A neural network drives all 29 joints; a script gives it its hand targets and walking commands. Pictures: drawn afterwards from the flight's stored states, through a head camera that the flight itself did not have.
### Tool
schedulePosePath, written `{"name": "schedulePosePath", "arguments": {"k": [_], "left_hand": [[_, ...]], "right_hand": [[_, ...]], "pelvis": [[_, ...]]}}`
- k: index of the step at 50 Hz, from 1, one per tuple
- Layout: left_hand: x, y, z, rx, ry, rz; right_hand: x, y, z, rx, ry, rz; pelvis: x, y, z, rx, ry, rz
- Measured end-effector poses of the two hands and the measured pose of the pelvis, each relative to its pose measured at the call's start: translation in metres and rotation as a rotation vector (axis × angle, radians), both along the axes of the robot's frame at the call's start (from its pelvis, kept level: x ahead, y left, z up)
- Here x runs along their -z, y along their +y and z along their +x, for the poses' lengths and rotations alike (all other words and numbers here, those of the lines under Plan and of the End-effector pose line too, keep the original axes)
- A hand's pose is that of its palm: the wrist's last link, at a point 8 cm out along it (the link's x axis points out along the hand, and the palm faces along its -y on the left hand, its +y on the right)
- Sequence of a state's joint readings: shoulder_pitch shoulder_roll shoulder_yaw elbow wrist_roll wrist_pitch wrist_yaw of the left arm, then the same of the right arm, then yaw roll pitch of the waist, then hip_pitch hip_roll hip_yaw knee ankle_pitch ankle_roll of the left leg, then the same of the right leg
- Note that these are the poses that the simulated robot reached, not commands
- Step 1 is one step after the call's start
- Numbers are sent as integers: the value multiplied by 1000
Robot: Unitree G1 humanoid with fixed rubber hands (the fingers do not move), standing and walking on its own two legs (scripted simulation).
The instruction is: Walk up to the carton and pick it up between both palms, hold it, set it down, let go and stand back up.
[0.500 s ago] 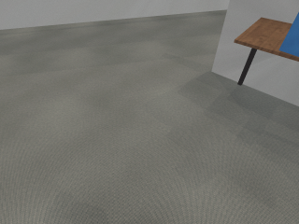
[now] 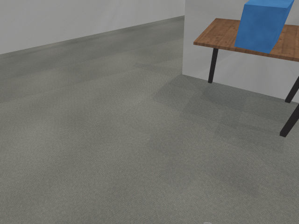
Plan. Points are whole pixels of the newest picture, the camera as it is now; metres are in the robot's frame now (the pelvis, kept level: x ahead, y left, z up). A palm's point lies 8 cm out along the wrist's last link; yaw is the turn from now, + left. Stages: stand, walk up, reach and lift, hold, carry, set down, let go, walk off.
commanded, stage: walk up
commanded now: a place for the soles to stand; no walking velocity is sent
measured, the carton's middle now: (262, 24) +1.23 -0.60 +0.02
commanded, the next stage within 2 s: none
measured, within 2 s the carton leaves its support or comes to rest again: neither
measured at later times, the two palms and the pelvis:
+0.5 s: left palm (122, 215) +0.20 +0.14 -0.14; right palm (276, 185) +0.29 -0.33 -0.11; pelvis +0.22 -0.09 -0.01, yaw -15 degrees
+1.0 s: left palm (172, 107) +0.66 -0.03 -0.12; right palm (274, 190) +0.29 -0.34 -0.14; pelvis +0.46 -0.17 -0.01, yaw -27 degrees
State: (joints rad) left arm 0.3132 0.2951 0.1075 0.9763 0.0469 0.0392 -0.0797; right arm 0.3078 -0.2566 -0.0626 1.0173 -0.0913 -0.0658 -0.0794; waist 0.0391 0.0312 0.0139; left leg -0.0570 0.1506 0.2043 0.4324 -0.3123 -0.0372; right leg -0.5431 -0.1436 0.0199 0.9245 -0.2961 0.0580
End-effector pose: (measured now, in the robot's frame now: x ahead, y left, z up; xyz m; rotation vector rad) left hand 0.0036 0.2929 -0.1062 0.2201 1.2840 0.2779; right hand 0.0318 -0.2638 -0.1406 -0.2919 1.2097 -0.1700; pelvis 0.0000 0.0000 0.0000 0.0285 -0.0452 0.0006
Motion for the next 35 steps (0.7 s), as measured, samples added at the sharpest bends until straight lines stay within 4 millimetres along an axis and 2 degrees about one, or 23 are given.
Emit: {"name": "schedulePosePath", "arguments": {"k": [3, 5, 8, 11, 14, 17, 20, 24, 27, 29, 31, 35], "left_hand": [[-2, -17, 37, 37, -46, 35], [6, -33, 57, 58, -70, 68], [24, -68, 69, 55, -58, 59], [27, -110, 69, 57, 13, -12], [23, -142, 72, 76, 71, -81], [21, -162, 84, 109, 125, -134], [21, -168, 112, 145, 151, -162], [28, -157, 178, 190, 121, -158], [40, -139, 242, 245, 92, -130], [48, -130, 290, 304, 81, -105], [45, -127, 341, 361, 46, -79], [22, -139, 439, 472, -55, -54]], "right_hand": [[12, -31, 31, 1, -43, 6], [26, -54, 55, -4, -65, 16], [36, -75, 90, -18, -83, 51], [17, -76, 124, -24, -148, 93], [-8, -73, 156, -23, -211, 116], [-26, -72, 186, 5, -258, 125], [-33, -72, 213, 47, -286, 124], [-31, -71, 249, 95, -286, 109], [-21, -72, 276, 142, -288, 73], [-15, -72, 285, 192, -286, 50], [-15, -72, 281, 249, -257, 37], [-23, -71, 255, 375, -138, 29]], "pelvis": [[10, -24, 23, 44, 0, 9], [25, -45, 41, 73, 8, 21], [37, -65, 58, 104, 15, -13], [26, -75, 79, 123, 24, -17], [10, -84, 103, 155, 17, -10], [1, -91, 129, 198, 12, -8], [-1, -93, 159, 227, 6, -17], [4, -91, 207, 254, 5, -31], [17, -86, 251, 284, 18, -40], [24, -85, 272, 297, 13, -12], [22, -84, 290, 322, 8, -14], [4, -90, 327, 360, 11, -31]]}}
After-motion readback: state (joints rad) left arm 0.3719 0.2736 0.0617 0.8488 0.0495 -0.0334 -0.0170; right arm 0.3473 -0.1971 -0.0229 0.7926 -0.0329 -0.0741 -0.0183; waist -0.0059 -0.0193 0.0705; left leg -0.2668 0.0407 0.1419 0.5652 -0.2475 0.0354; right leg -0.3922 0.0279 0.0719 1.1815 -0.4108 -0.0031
